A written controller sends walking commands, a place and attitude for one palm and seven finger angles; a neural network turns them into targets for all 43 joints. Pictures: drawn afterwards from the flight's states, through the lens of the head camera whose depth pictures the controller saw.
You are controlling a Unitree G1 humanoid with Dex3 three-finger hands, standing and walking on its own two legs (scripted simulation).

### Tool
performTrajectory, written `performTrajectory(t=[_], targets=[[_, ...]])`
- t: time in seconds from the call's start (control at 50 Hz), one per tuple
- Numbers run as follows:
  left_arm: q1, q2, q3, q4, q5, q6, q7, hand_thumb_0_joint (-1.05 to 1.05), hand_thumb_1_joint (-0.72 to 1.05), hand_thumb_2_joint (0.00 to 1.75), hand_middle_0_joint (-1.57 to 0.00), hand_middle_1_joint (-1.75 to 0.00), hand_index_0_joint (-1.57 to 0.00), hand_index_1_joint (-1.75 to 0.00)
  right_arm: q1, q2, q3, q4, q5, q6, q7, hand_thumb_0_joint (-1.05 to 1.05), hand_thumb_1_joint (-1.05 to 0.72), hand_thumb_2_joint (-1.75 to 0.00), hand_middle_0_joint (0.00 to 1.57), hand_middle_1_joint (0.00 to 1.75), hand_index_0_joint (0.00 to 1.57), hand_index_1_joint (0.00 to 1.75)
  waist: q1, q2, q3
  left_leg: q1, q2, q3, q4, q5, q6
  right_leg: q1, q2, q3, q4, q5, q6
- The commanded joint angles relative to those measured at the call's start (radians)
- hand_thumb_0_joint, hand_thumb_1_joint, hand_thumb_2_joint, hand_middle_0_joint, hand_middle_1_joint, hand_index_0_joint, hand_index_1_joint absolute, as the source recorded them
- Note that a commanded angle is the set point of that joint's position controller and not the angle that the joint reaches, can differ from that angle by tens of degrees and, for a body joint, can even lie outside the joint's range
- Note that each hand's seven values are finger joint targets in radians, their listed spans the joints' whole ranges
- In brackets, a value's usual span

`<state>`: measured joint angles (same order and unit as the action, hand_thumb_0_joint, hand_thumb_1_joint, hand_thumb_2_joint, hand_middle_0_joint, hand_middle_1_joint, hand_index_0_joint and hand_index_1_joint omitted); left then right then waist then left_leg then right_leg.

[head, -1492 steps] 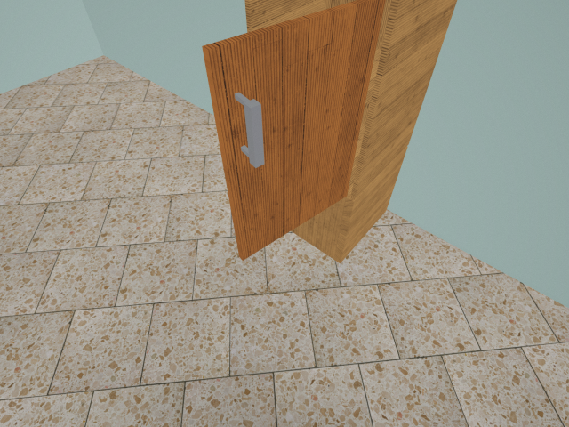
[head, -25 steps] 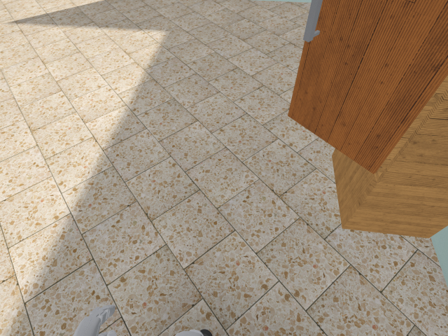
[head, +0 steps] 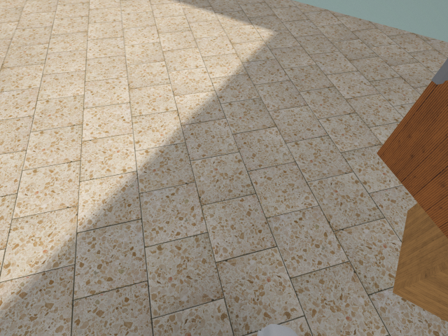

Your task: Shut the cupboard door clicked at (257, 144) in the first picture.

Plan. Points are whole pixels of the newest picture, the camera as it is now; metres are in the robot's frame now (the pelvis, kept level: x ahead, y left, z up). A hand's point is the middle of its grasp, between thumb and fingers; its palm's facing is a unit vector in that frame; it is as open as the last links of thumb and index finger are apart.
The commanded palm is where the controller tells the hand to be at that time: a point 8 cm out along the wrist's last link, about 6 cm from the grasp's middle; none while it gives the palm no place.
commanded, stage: walk to a spot facing it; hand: left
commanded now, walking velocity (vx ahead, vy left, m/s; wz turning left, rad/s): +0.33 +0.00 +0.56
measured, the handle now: out of the picture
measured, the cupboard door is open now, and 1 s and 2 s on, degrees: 48 48 48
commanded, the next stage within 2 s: turn to face it in 0.76 s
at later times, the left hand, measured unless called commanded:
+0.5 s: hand out of the picture +0.09 +0.15 -0.15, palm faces +0.37 -0.91 -0.19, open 7.3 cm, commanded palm none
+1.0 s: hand (96, 252) +0.29 +0.31 -0.14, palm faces +0.47 -0.86 -0.21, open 7.4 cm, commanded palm none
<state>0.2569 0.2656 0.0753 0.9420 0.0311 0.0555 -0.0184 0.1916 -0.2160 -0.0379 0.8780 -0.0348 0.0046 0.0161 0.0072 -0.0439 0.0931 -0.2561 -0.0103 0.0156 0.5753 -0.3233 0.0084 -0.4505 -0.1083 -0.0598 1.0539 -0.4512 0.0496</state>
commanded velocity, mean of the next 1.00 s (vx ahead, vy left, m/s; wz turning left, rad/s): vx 0.25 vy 0.00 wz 0.30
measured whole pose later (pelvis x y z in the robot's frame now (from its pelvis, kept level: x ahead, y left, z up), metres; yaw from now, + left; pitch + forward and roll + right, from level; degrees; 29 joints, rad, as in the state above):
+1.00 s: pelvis +0.29 +0.09 +0.02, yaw +28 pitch -1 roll +0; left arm 0.16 0.21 0.05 0.93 0.03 0.01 -0.01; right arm 0.30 -0.16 -0.02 1.01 -0.03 -0.03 -0.01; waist -0.01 -0.02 0.06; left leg -0.13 -0.04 0.08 0.37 -0.23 0.07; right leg -0.51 -0.09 -0.03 0.77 -0.18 0.04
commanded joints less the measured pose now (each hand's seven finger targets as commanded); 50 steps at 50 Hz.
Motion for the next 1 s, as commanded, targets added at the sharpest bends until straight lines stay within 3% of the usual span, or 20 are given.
performTrajectory(t=[0.0, 0.06, 0.12, 0.14, 0.16, 0.18, 0.2, 0.24, 0.28, 0.38, 0.5, 0.54, 0.58, 0.6, 0.62, 0.64, 0.68, 0.74, 0.82, 0.98], targets=[[-0.12, 0.067, 0.017, -0.152, -0.004, -0.063, -0.011, 0.0, 0.9, 0.9, -0.2, -0.3, -0.2, -0.3, 0.069, -0.219, -0.06, -0.03, 0.004, -0.023, -0.024, 0.0, -0.9, -0.9, 0.2, 0.3, 0.2, 0.3, -0.051, 0.193, -0.06, 0.129, 0.226, -0.305, -0.321, -0.04, 0.179, -0.154, -0.001, 0.036, -0.125, 0.081, 0.015], [-0.092, 0.059, 0.013, -0.148, -0.004, -0.067, -0.016, 0.0, 0.9, 0.9, -0.2, -0.3, -0.2, -0.3, 0.043, -0.225, -0.063, -0.025, 0.001, -0.018, -0.019, 0.0, -0.9, -0.9, 0.2, 0.3, 0.2, 0.3, -0.029, 0.197, -0.036, -0.002, 0.195, -0.289, -0.313, -0.124, 0.164, 0.021, 0.048, -0.016, -0.316, 0.118, 0.018], [0.104, 0.091, 0.034, -0.092, 0.002, -0.083, -0.013, 0.0, 0.9, 0.9, -0.2, -0.3, -0.2, -0.3, -0.025, -0.197, -0.063, -0.033, 0.008, -0.012, -0.013, 0.0, -0.9, -0.9, 0.2, 0.3, 0.2, 0.3, 0.073, 0.102, -0.047, -0.257, 0.107, -0.243, -0.133, -0.244, 0.115, 0.403, 0.089, -0.034, -0.505, 0.172, 0.015], [0.22, 0.168, 0.052, -0.071, 0.01, -0.099, -0.001, 0.0, 0.9, 0.9, -0.2, -0.3, -0.2, -0.3, -0.032, -0.143, -0.051, -0.049, 0.02, -0.017, -0.009, 0.0, -0.9, -0.9, 0.2, 0.3, 0.2, 0.3, 0.131, -0.112, -0.101, -0.417, -0.005, -0.134, 0.119, -0.281, 0.062, 0.581, -0.066, 0.164, -0.68, -0.067, -0.026], [0.273, 0.249, 0.066, -0.069, 0.016, -0.099, 0.015, 0.0, 0.9, 0.9, -0.2, -0.3, -0.2, -0.3, -0.031, -0.073, -0.039, -0.078, 0.024, -0.022, -0.006, 0.0, -0.9, -0.9, 0.2, 0.3, 0.2, 0.3, 0.153, -0.384, -0.121, -0.513, -0.089, -0.04, 0.489, -0.35, 0.025, 0.574, -0.354, 0.58, -0.9, -0.331, -0.123], [0.201, 0.222, 0.054, -0.088, 0.003, -0.097, 0.025, 0.0, 0.9, 0.9, -0.2, -0.3, -0.2, -0.3, -0.017, -0.117, -0.051, -0.072, 0.008, -0.016, -0.001, 0.0, -0.9, -0.9, 0.2, 0.3, 0.2, 0.3, 0.089, -0.276, -0.064, -0.52, -0.01, -0.111, 0.667, -0.255, 0.028, 0.43, -0.392, 0.656, -0.956, -0.469, -0.163], [0.111, 0.192, 0.049, -0.106, 0.005, -0.102, 0.031, 0.0, 0.9, 0.9, -0.2, -0.3, -0.2, -0.3, -0.011, -0.107, -0.056, -0.056, 0.004, -0.015, 0.004, 0.0, -0.9, -0.9, 0.2, 0.3, 0.2, 0.3, 0.044, -0.216, -0.03, -0.512, 0.025, -0.119, 0.757, -0.158, 0.025, 0.311, -0.381, 0.641, -0.96, -0.507, -0.17], [-0.006, 0.094, 0.029, -0.114, 0.005, -0.11, 0.035, 0.0, 0.9, 0.9, -0.2, -0.3, -0.2, -0.3, 0.011, -0.081, -0.055, -0.015, 0.0, 0.0, 0.02, 0.0, -0.9, -0.9, 0.2, 0.3, 0.2, 0.3, -0.023, -0.115, -0.016, -0.426, 0.088, -0.093, 0.749, -0.001, 0.006, 0.202, -0.298, 0.316, -0.911, -0.247, -0.126], [0.017, 0.063, 0.02, -0.096, 0.003, -0.127, 0.033, 0.0, 0.9, 0.9, -0.2, -0.3, -0.2, -0.3, 0.023, -0.049, -0.045, 0.002, 0.003, 0.007, 0.028, 0.0, -0.9, -0.9, 0.2, 0.3, 0.2, 0.3, -0.024, -0.109, -0.042, -0.404, 0.09, -0.048, 0.684, 0.074, -0.012, 0.254, -0.233, 0.098, -0.879, 0.054, -0.11], [0.128, 0.057, 0.021, -0.025, 0.002, -0.141, 0.036, 0.0, 0.9, 0.9, -0.2, -0.3, -0.2, -0.3, -0.089, -0.015, -0.032, -0.029, 0.007, 0.005, 0.039, 0.0, -0.9, -0.9, 0.2, 0.3, 0.2, 0.3, 0.018, -0.068, -0.048, -0.471, 0.098, 0.023, 0.45, 0.058, -0.022, 0.464, -0.251, -0.055, -0.831, 0.428, -0.137], [0.147, 0.095, 0.028, -0.006, 0.003, -0.134, 0.034, 0.0, 0.9, 0.9, -0.2, -0.3, -0.2, -0.3, -0.177, -0.024, -0.022, -0.078, 0.009, -0.01, 0.053, 0.0, -0.9, -0.9, 0.2, 0.3, 0.2, 0.3, 0.03, -0.094, -0.017, -0.335, 0.081, 0.094, 0.156, 0.034, 0.021, 0.484, -0.3, -0.132, -0.762, 0.556, -0.131], [0.119, 0.117, 0.033, -0.008, 0.003, -0.131, 0.032, 0.0, 0.9, 0.9, -0.2, -0.3, -0.2, -0.3, -0.109, -0.051, -0.031, -0.07, 0.007, -0.019, 0.049, 0.0, -0.9, -0.9, 0.2, 0.3, 0.2, 0.3, -0.016, -0.09, -0.052, -0.176, 0.047, 0.117, 0.082, -0.002, 0.048, 0.446, -0.308, -0.171, -0.644, 0.652, -0.12], [0.096, 0.125, 0.036, -0.029, -0.01, -0.123, 0.021, 0.0, 0.9, 0.9, -0.2, -0.3, -0.2, -0.3, 0.136, -0.151, -0.06, -0.009, -0.002, -0.026, 0.032, 0.0, -0.9, -0.9, 0.2, 0.3, 0.2, 0.3, -0.139, 0.046, -0.209, 0.28, 0.02, 0.089, -0.047, 0.047, 0.082, 0.228, -0.221, -0.258, -0.246, 0.558, -0.06], [0.113, 0.059, 0.029, -0.073, -0.019, -0.113, 0.004, 0.0, 0.9, 0.9, -0.2, -0.3, -0.2, -0.3, 0.251, -0.303, -0.098, 0.01, -0.011, -0.032, 0.015, 0.0, -0.9, -0.9, 0.2, 0.3, 0.2, 0.3, -0.179, 0.368, -0.297, 0.521, 0.337, -0.431, -0.15, 0.044, 0.206, -0.137, -0.046, -0.238, 0.116, -0.047, 0.01], [-0.017, 0.069, 0.01, -0.142, -0.013, -0.107, 0.007, 0.0, 0.9, 0.9, -0.2, -0.3, -0.2, -0.3, 0.312, -0.343, -0.105, 0.031, 0.008, -0.023, -0.003, 0.0, -0.9, -0.9, 0.2, 0.3, 0.2, 0.3, -0.212, 0.276, -0.296, 0.53, 0.434, -0.59, -0.259, 0.116, 0.272, -0.285, -0.005, -0.057, 0.245, -0.155, -0.007], [-0.071, 0.069, 0.015, -0.165, -0.011, -0.107, 0.015, 0.0, 0.9, 0.9, -0.2, -0.3, -0.2, -0.3, 0.264, -0.321, -0.092, 0.015, 0.008, -0.024, -0.01, 0.0, -0.9, -0.9, 0.2, 0.3, 0.2, 0.3, -0.169, 0.104, -0.224, 0.359, 0.449, -0.549, -0.285, -0.015, 0.248, -0.281, -0.023, 0.0, 0.304, -0.096, -0.018], [-0.016, 0.039, 0.018, -0.105, 0.0, -0.094, 0.011, 0.0, 0.9, 0.9, -0.2, -0.3, -0.2, -0.3, 0.09, -0.214, -0.061, -0.029, 0.009, -0.036, -0.021, 0.0, -0.9, -0.9, 0.2, 0.3, 0.2, 0.3, -0.09, 0.212, -0.117, 0.111, 0.342, -0.392, -0.339, -0.149, 0.189, -0.224, -0.074, 0.049, 0.239, 0.039, -0.014], [0.079, 0.018, 0.014, -0.046, 0.009, -0.074, 0.001, 0.0, 0.9, 0.9, -0.2, -0.3, -0.2, -0.3, 0.036, -0.147, -0.036, -0.023, 0.009, -0.054, -0.028, 0.0, -0.9, -0.9, 0.2, 0.3, 0.2, 0.3, -0.02, 0.17, -0.108, 0.027, 0.25, -0.245, -0.353, -0.005, 0.167, -0.122, -0.053, 0.041, 0.124, 0.152, -0.003], [0.015, 0.008, 0.006, -0.062, 0.006, -0.064, 0.001, 0.0, 0.9, 0.9, -0.2, -0.3, -0.2, -0.3, 0.08, -0.124, -0.033, 0.013, 0.013, -0.056, -0.03, 0.0, -0.9, -0.9, 0.2, 0.3, 0.2, 0.3, -0.02, 0.102, -0.076, 0.049, 0.242, -0.218, -0.387, 0.052, 0.196, -0.142, -0.04, 0.044, -0.038, 0.222, 0.008], [-0.055, -0.033, -0.025, -0.038, -0.007, -0.058, 0.015, 0.0, 0.9, 0.9, -0.2, -0.3, -0.2, -0.3, 0.141, -0.084, -0.019, 0.107, 0.01, -0.045, -0.043, 0.0, -0.9, -0.9, 0.2, 0.3, 0.2, 0.3, -0.016, 0.132, -0.035, 0.1, 0.259, -0.032, -0.283, 0.449, 0.16, 0.075, 0.048, 0.015, -0.379, 0.278, -0.03]])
